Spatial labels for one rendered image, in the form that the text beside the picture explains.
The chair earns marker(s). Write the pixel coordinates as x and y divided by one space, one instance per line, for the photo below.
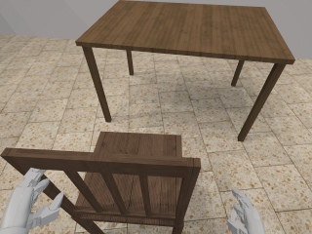
132 178

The left robot hand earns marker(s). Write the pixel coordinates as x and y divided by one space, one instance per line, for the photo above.
18 209

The table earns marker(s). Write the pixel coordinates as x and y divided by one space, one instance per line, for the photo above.
243 33

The right robot hand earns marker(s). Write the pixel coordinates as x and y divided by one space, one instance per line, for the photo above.
251 222

